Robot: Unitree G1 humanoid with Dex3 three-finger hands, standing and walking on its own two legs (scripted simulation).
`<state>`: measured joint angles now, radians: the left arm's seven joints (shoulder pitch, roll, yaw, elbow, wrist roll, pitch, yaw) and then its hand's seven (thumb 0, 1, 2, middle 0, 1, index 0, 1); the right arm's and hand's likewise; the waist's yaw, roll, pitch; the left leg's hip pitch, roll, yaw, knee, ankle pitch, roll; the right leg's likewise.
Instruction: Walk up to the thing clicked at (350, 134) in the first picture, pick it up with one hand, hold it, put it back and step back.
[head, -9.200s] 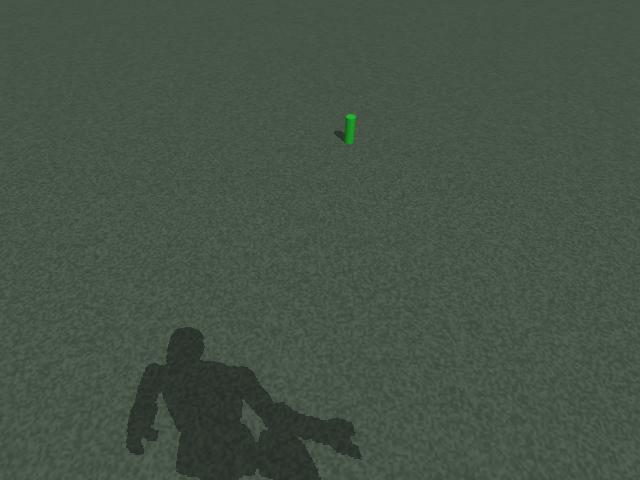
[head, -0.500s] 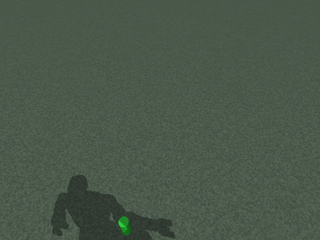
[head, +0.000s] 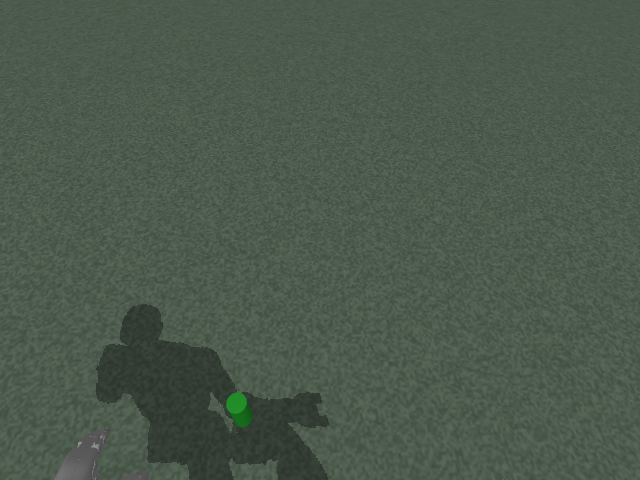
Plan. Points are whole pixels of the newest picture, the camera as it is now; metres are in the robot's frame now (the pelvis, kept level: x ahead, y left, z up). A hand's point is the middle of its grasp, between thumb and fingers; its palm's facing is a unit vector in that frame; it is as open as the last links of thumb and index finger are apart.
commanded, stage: go down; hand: left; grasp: from the side
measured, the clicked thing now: (240, 410) +0.39 +0.20 -0.69
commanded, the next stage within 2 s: none
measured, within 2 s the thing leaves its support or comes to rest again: neither
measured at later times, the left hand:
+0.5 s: hand out of the picture +0.17 +0.28 -0.18, palm faces +0.08 -0.94 -0.33, open 17.1 cm
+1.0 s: hand out of the picture +0.15 +0.31 -0.22, palm faces +0.13 -0.95 -0.28, open 17.5 cm
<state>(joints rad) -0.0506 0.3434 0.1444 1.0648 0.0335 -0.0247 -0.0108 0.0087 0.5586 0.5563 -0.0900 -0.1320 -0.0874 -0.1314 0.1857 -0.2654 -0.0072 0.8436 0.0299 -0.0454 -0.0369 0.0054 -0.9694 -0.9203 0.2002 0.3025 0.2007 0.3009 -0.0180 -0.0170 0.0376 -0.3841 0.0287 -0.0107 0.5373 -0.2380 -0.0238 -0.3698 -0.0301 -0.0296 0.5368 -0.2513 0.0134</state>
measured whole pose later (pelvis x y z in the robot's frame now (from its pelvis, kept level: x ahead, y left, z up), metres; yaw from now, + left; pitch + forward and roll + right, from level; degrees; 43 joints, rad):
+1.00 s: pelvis -0.02 +0.01 -0.12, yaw -1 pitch +22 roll -2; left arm 0.24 0.40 0.36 0.48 -0.05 0.07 -0.20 -0.01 -0.56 0.01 -0.09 -0.03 -0.08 -0.04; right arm 0.20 -0.25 -0.01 0.54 0.00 -0.21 -0.06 0.01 -0.93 -0.91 0.20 0.30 0.20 0.30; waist -0.02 0.00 -0.14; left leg -1.15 0.03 -0.05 1.33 -0.56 -0.02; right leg -1.11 -0.03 -0.04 1.29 -0.56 0.02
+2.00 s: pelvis -0.07 +0.01 -0.34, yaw -4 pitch +33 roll -5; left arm -0.45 0.76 0.76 1.00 -0.19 -0.38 -0.64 -0.01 -0.50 0.06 -0.04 -0.05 -0.04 -0.06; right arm 0.11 -0.34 0.07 0.71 -0.03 -0.18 -0.04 0.01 -0.91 -0.91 0.20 0.30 0.20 0.30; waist -0.04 -0.03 -0.13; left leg -2.00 0.03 -0.12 2.10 -0.67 -0.04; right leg -1.95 -0.01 -0.05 2.04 -0.67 0.02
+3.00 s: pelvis -0.08 +0.01 -0.39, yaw -6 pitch +31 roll -7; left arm -0.58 0.86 0.81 1.09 -0.22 -0.41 -0.71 -0.01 -0.52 0.06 -0.05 -0.05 -0.03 -0.07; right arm 0.10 -0.36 0.11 0.71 -0.05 -0.16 -0.01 0.00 -0.92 -0.91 0.20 0.30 0.20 0.30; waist -0.07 -0.03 -0.09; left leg -2.15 0.01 -0.14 2.28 -0.68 -0.02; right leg -2.08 -0.01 -0.05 2.21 -0.68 0.04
